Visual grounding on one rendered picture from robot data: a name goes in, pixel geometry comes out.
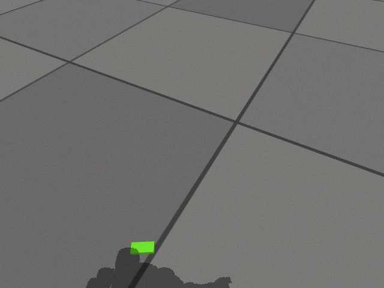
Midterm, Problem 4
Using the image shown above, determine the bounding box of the small box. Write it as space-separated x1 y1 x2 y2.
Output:
130 241 155 255

